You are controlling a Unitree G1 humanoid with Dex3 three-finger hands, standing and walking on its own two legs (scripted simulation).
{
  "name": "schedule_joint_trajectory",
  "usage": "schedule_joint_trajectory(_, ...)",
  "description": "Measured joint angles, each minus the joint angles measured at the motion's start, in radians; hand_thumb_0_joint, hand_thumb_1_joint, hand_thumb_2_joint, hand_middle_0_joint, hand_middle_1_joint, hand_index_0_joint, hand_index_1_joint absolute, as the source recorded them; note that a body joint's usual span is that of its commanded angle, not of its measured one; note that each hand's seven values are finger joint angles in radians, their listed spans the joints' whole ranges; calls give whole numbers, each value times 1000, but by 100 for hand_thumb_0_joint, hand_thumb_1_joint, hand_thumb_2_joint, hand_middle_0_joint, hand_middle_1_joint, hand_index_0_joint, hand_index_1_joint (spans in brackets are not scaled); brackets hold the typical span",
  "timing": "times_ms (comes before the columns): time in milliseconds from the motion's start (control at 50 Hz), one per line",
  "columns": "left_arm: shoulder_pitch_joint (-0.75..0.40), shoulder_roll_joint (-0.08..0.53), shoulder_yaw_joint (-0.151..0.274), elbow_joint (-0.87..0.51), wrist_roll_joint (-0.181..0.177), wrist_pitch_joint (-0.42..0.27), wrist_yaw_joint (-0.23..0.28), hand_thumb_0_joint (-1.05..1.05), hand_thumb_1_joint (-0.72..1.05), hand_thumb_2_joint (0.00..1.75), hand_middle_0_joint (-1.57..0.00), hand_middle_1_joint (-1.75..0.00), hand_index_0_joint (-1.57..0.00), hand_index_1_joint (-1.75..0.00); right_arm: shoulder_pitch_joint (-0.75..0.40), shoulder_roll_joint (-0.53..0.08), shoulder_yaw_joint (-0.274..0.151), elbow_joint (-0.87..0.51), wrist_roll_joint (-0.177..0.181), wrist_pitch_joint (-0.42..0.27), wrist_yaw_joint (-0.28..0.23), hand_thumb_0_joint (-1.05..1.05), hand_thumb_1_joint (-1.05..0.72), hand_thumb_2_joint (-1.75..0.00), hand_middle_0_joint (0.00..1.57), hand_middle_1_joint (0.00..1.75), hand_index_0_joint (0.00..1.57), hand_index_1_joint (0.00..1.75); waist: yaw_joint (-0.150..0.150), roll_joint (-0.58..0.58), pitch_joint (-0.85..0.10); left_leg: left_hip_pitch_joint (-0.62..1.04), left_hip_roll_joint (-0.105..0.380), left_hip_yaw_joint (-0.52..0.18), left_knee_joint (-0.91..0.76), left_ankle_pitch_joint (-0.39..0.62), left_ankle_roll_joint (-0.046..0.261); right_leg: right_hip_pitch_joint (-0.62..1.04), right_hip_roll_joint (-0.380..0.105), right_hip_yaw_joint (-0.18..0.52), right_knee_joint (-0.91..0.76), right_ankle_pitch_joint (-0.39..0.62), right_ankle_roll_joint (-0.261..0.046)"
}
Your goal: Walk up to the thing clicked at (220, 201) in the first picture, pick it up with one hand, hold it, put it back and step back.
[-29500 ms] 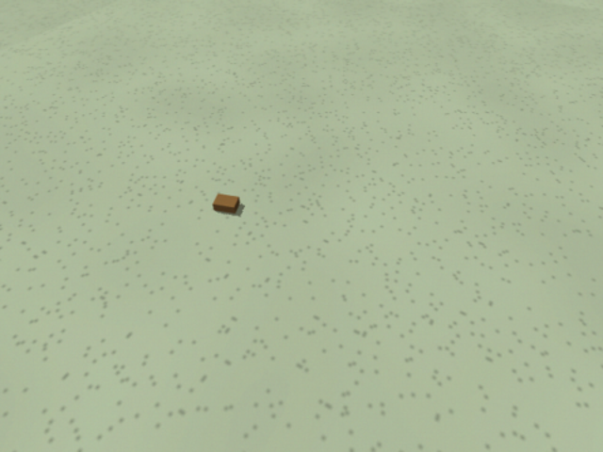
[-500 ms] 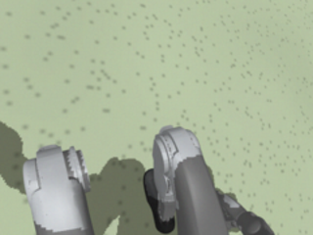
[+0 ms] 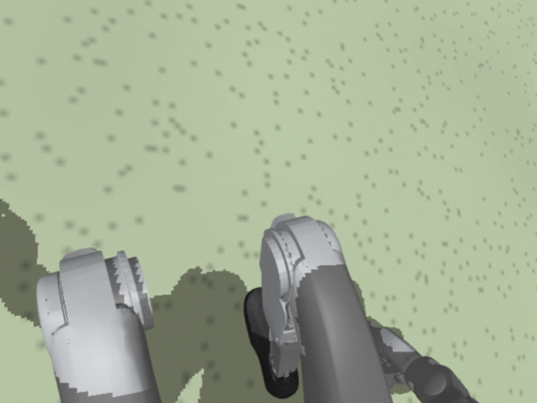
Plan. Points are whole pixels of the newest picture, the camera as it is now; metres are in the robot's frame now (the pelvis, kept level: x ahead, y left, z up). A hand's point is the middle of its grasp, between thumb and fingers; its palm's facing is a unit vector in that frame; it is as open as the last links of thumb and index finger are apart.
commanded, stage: open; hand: left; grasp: from above
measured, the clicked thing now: out of the picture +0.34 +0.40 -0.26
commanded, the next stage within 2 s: withdraw in 0.20 s
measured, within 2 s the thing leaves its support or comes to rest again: neither
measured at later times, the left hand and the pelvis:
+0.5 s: hand out of the picture +0.35 +0.38 -0.21, palm faces -0.37 -0.20 -0.91, open 13.8 cm; pelvis +0.00 +0.00 +0.00, yaw +0 degrees
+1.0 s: hand out of the picture +0.33 +0.38 -0.05, palm faces -0.51 -0.17 -0.85, open 13.5 cm; pelvis -0.02 -0.01 +0.08, yaw +6 degrees
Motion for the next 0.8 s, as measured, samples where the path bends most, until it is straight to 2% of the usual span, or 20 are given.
schedule_joint_trajectory(60, 3, 9, 16, 3, -4, -3, -11, 0, -25, 77, -24, -88, -27, -84, 1, 0, -1, -6, 3, 4, 0, 0, -89, -89, 20, 30, 20, 30, -2, 1, 3, 0, 1, 0, -1, 2, 1, 1, 0, -1, -3, 2, 2)
schedule_joint_trajectory(200, 8, 22, 11, -2, -5, -23, -35, 0, -36, 86, -14, -97, -17, -94, 14, -3, 1, -9, 7, 19, -1, 0, -89, -90, 20, 30, 20, 30, -1, -2, 8, 2, 0, 0, -5, 4, 2, 5, -1, -1, -6, 3, 0)
schedule_joint_trajectory(340, 12, 23, 3, -7, 12, -42, -21, 0, -41, 91, -8, -102, -11, -99, 18, -4, 5, 0, 1, 26, -2, 0, -89, -89, 20, 30, 20, 30, -1, -7, 4, 5, 1, -2, -2, 2, 3, 8, 0, -3, -6, 3, -4)
schedule_joint_trajectory(440, 23, 6, 6, -50, 26, -39, -9, 0, -43, 92, -7, -102, -11, -98, 19, -5, -1, 7, 0, 24, -1, 0, -89, -89, 20, 30, 20, 30, 6, -5, -6, 1, 1, -2, -1, 1, 4, 5, 0, -4, -6, 2, -10)
schedule_joint_trajectory(520, 42, -23, 33, -132, 24, -19, -16, 0, -44, 93, -7, -102, -11, -98, 32, -4, -23, 4, 15, 26, 7, 1, -89, -89, 20, 30, 20, 30, 21, 9, -30, -3, -2, 3, -4, -1, 2, 0, -5, -2, -4, -2, -16)
schedule_joint_trajectory(560, 61, -44, 46, -198, 7, 5, -39, 0, -44, 93, -7, -101, -11, -97, 43, 0, -45, -3, 33, 30, 9, 1, -89, -89, 20, 30, 20, 30, 32, 22, -50, -6, -4, 8, -10, 0, 2, -1, -10, 1, -6, -5, -18)
schedule_joint_trajectory(600, 73, -71, 30, -274, -24, 33, -74, 0, -45, 94, -7, -101, -11, -97, 56, 7, -73, -5, 59, 38, 9, 1, -89, -89, 20, 30, 20, 30, 49, 39, -78, -8, -5, 18, -25, 2, 2, -2, -17, 6, -15, -10, -22)
schedule_joint_trajectory(660, 76, -113, -27, -367, -70, 75, -152, 0, -45, 95, -7, -100, -11, -97, 72, 19, -118, -7, 109, 59, 5, 1, -90, -90, 20, 29, 20, 30, 77, 70, -129, -7, -6, 41, -67, 10, 6, 0, -30, 20, -42, -15, -23)
schedule_joint_trajectory(740, 58, -160, -117, -458, -113, 122, -282, 0, -44, 95, -9, -99, -12, -97, 82, 31, -164, -27, 170, 97, -9, 1, -90, -90, 20, 29, 20, 30, 111, 105, -169, 28, -2, 78, -148, 25, 13, 27, -45, 42, -101, -11, -17)
schedule_joint_trajectory(800, 44, -186, -149, -494, -145, 131, -358, 0, -42, 95, -9, -99, -12, -96, 84, 32, -175, -47, 204, 127, -24, 1, -90, -90, 20, 29, 20, 30, 125, 126, -182, 70, 4, 98, -214, 39, 16, 59, -51, 53, -157, 3, -11)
